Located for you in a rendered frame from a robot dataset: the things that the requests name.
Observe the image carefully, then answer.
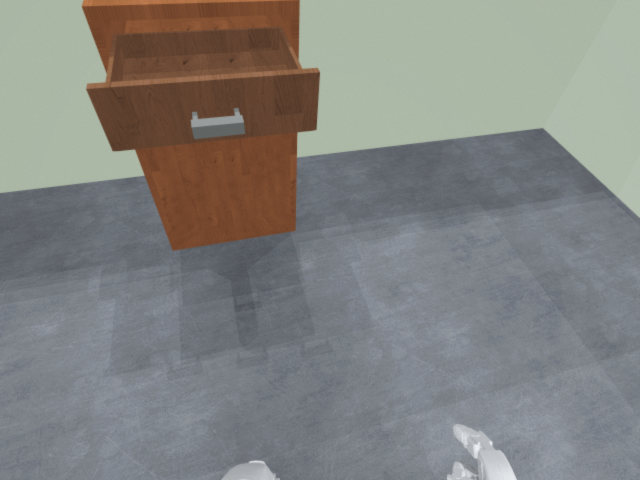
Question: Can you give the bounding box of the handle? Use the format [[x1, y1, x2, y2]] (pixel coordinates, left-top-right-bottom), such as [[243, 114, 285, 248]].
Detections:
[[191, 108, 245, 139]]

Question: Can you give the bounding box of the cabinet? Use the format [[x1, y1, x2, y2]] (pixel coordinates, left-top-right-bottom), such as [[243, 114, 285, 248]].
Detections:
[[82, 0, 300, 251]]

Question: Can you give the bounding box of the right robot hand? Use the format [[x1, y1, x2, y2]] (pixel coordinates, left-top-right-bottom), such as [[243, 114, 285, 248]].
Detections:
[[447, 424, 517, 480]]

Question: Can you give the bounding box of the drawer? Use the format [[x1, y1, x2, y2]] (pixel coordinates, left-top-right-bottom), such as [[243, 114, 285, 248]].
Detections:
[[86, 27, 320, 151]]

